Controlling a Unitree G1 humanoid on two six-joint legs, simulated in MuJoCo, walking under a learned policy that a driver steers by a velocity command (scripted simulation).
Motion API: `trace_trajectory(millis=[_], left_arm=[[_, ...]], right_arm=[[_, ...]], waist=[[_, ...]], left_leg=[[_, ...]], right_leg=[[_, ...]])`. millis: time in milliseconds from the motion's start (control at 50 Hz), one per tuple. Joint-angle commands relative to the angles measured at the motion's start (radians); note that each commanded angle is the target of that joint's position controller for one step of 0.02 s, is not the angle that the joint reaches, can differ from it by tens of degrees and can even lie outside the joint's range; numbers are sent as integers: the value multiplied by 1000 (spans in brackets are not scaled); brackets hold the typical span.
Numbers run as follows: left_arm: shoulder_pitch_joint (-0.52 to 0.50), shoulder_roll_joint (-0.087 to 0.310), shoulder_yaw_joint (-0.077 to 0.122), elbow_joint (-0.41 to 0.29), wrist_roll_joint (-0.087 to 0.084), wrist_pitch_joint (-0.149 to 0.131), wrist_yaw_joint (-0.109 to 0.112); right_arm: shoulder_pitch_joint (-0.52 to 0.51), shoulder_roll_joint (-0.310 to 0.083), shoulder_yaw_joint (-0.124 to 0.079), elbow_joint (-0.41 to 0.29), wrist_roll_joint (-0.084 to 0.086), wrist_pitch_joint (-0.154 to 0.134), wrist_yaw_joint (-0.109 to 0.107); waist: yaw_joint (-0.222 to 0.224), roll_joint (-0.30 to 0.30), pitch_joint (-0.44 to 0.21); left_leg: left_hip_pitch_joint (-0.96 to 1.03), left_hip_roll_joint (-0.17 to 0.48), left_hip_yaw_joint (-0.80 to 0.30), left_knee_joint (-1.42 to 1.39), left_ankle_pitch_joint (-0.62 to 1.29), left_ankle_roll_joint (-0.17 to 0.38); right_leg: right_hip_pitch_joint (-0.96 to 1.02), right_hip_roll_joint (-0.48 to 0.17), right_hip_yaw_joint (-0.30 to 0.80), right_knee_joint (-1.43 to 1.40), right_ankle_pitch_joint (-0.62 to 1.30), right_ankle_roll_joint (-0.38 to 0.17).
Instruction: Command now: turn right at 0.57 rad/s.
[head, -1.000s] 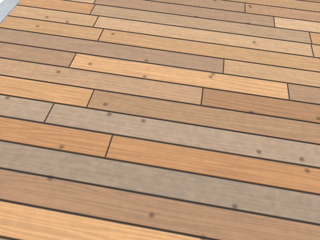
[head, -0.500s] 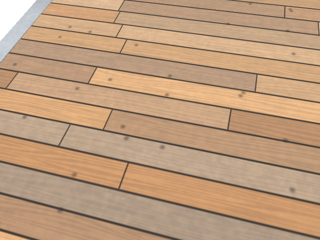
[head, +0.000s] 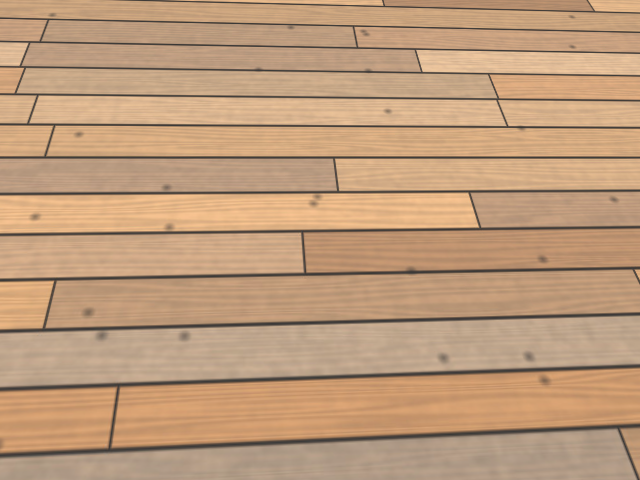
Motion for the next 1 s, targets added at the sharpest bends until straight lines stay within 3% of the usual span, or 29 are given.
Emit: trace_trajectory(millis=[20,100,160,180,200,220,240,260,280,300,320,340,400,440,520,640,780,800,840,860,880,900,920,940,960,980,1000], left_arm=[[-27,47,2,-78,-3,-3,-10],[-49,38,-9,-104,-13,-5,-15],[-27,36,-11,-112,-16,-15,-15],[6,30,-13,-101,-9,-23,-9],[25,59,-9,-94,6,-36,2],[33,156,6,-107,17,-52,15],[60,231,24,-111,6,-57,16],[64,145,2,-93,2,-61,20],[-17,65,-29,-94,2,-64,27],[-57,25,-44,-92,9,-64,33],[-33,30,-44,-77,6,-68,43],[6,40,-44,-58,7,-70,45],[64,77,-34,-20,13,-90,47],[72,74,-32,-6,13,-108,51],[98,49,-34,22,10,-139,57],[157,40,-29,69,12,-164,53],[210,58,-23,114,20,-175,45],[209,67,-21,117,19,-172,45],[199,97,-16,121,16,-166,47],[193,114,-12,122,13,-159,46],[189,114,-15,113,11,-153,46],[214,50,-34,72,4,-155,37],[176,5,-39,3,7,-170,20],[50,76,-25,-23,12,-176,17],[42,51,-32,-29,0,-185,14],[71,38,-36,-11,2,-189,17],[92,35,-36,-5,18,-177,20]], right_arm=[[45,-171,-49,-37,-4,-9,4],[31,-199,-63,-36,-9,-5,23],[21,-218,-74,-32,-2,4,30],[15,-217,-75,-27,7,9,31],[52,-200,-72,-13,8,12,34],[102,-110,-51,-35,-8,21,42],[24,-96,-38,-72,-2,41,20],[5,-127,-45,-56,8,54,17],[24,-112,-42,-31,22,56,26],[59,-117,-42,-1,17,49,36],[80,-137,-49,22,-3,44,48],[93,-154,-55,40,-11,41,59],[58,-151,-65,48,6,31,79],[62,-141,-68,61,3,23,80],[49,-114,-70,67,-9,12,80],[-33,-76,-62,29,-12,3,99],[-194,-49,-39,-74,-12,-5,131],[-196,-50,-39,-81,-14,-5,130],[-130,-65,-48,-74,-16,-8,121],[-23,-82,-60,-47,-17,-14,113],[151,-116,-81,10,-25,-23,99],[274,-225,-114,32,-33,-25,78],[237,-306,-126,5,-2,-22,72],[218,-291,-123,14,12,-14,70],[169,-247,-110,23,14,-16,61],[121,-192,-94,20,14,-22,57],[79,-166,-85,15,19,-30,54]], waist=[[-29,207,-87],[-33,234,-98],[-13,232,-109],[13,204,-111],[24,110,-111],[-6,-180,-118],[45,-211,-83],[41,-90,-69],[-3,-80,-34],[-23,-85,-46],[-7,-126,-50],[9,-119,-53],[32,-60,17],[27,-58,43],[26,-30,54],[39,-16,79],[56,-36,102],[51,-38,95],[9,-50,29],[-44,-44,-47],[-120,3,-159],[-154,164,-277],[-101,292,-362],[-134,139,-264],[-87,101,-141],[-37,51,-72],[2,57,-52]], left_leg=[[175,258,-160,-69,425,172],[110,272,-108,-37,414,159],[86,283,-81,28,387,127],[32,265,-52,87,332,90],[-61,231,-11,183,199,26],[-281,117,81,437,-265,-52],[-336,9,-6,537,-433,-65],[-288,46,-78,588,-382,-62],[-259,52,-98,571,-304,-56],[-246,54,-93,530,-233,-57],[-267,41,-68,546,-188,-59],[-290,30,-76,568,-162,-59],[-397,-9,-154,583,-101,-42],[-453,-14,-175,593,-69,-37],[-532,8,-169,593,-36,-50],[-603,40,-128,524,24,-54],[-482,51,-1,305,31,25],[-441,36,24,278,7,44],[-273,-36,80,246,-63,90],[-127,-87,92,223,-81,116],[113,-120,69,158,-61,147],[395,108,-273,57,-319,222],[515,336,-848,-136,-379,321],[454,320,-783,-177,-259,306],[328,296,-617,-153,-114,287],[192,236,-504,-156,47,243],[110,181,-426,-163,142,217]], right_leg=[[-63,-20,-38,-93,-23,-1],[78,-23,-98,-255,-39,-37],[172,-15,-128,-425,19,-71],[260,-4,-127,-572,126,-88],[361,-33,-39,-713,230,-102],[481,-312,308,-784,407,-152],[328,-462,409,-754,661,-302],[307,-409,312,-740,712,-327],[274,-338,210,-751,673,-297],[305,-272,158,-794,496,-251],[359,-244,143,-828,381,-236],[401,-238,141,-855,282,-230],[457,-273,148,-924,61,-206],[483,-289,133,-947,31,-201],[510,-319,96,-968,42,-232],[514,-340,-7,-967,135,-254],[495,-345,-173,-892,423,-224],[496,-344,-197,-861,505,-214],[489,-333,-258,-693,885,-192],[465,-321,-286,-511,1037,-181],[359,-290,-311,-262,974,-152],[70,-227,-314,83,542,-105],[-216,-38,-155,350,-99,-59],[-313,-80,-16,386,-20,-71],[-319,-129,-24,341,84,-81],[-250,-165,-23,236,138,-84],[-184,-182,-16,176,147,-77]])
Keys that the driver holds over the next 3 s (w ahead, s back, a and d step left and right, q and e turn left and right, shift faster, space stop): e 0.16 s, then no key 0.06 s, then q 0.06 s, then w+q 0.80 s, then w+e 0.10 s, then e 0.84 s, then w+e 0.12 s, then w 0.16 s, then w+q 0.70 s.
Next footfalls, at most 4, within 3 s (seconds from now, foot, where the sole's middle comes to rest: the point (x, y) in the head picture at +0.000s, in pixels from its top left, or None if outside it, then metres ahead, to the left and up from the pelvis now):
0.20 right None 0.00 -0.12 -0.78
0.88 left None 0.28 0.12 -0.78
1.42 right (269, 416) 0.60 0.09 -0.78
1.96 left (180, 427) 0.57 0.27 -0.78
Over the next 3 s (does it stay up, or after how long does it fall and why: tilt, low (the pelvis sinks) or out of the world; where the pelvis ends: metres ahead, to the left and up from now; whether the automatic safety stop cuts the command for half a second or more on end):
stays up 0.84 0.11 -0.03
